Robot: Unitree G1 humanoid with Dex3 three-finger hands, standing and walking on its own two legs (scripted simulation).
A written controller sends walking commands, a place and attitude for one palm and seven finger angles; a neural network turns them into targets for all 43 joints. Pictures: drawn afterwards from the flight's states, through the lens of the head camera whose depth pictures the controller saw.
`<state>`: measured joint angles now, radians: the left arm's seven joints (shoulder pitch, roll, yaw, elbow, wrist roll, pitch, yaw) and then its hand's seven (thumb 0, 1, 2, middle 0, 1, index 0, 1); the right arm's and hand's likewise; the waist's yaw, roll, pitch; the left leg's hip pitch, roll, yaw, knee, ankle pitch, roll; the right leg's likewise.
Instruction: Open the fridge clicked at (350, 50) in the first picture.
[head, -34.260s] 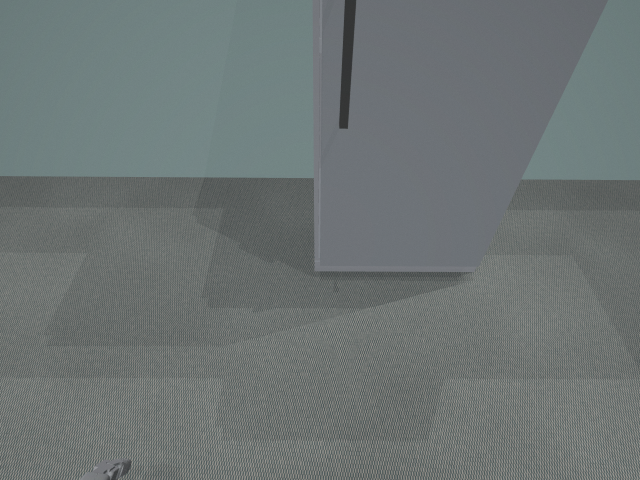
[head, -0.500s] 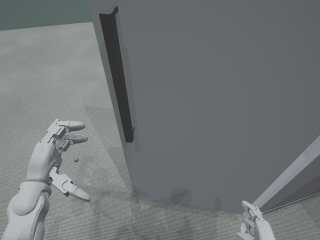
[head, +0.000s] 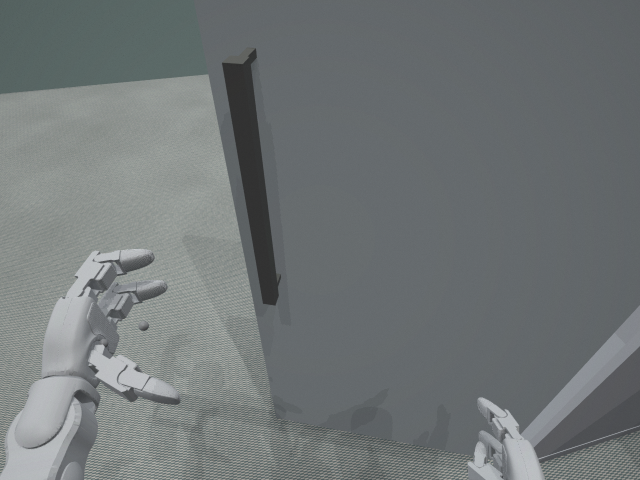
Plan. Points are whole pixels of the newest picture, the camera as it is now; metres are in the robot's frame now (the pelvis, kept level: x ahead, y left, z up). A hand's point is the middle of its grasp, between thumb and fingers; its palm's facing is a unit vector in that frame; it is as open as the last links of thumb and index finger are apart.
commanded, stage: draw the hand back to the body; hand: left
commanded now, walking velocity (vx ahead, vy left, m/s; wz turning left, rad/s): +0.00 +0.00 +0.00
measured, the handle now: (262, 201) +0.43 +0.14 +0.15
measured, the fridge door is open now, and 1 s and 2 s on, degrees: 65 65 65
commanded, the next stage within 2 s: step back with the hand held close in 1.22 s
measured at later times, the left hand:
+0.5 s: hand (92, 335) +0.20 +0.26 +0.15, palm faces +0.39 -0.86 -0.33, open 12.2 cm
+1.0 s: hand (47, 333) +0.19 +0.28 +0.17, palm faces +0.49 -0.79 -0.37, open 7.8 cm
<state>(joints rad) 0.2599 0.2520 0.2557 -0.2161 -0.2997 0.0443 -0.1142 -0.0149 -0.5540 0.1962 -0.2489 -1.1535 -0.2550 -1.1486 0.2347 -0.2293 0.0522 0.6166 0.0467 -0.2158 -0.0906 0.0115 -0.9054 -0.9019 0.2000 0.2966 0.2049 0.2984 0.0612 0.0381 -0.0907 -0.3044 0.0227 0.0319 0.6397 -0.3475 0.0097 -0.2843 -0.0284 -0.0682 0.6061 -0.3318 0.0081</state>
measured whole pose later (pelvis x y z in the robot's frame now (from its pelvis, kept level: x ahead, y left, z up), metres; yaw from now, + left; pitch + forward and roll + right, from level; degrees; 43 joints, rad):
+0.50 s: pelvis +0.00 +0.01 +0.01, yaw +0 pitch -4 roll -1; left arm 0.38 0.33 0.26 -0.32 -0.08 -0.03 0.10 -0.01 -0.03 0.45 -0.23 -0.84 -0.24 -0.84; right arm 0.23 -0.23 0.04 0.66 0.00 -0.16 -0.09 0.01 -0.91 -0.90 0.20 0.30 0.21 0.30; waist 0.07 0.05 0.00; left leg -0.15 0.01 0.05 0.49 -0.27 0.02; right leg -0.14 -0.03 -0.06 0.46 -0.26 0.02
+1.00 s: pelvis +0.00 +0.01 +0.02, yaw -1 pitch -5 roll +0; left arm 0.43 0.34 0.35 -0.37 -0.08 -0.05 0.10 0.01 0.80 0.85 -0.21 -0.36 -0.21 -0.35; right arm 0.19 -0.23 0.02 0.65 -0.01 -0.13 -0.08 0.01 -0.91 -0.90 0.20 0.30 0.20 0.30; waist 0.09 0.05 0.01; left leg -0.09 0.01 0.05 0.43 -0.25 0.02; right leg -0.08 -0.03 -0.06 0.40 -0.24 0.02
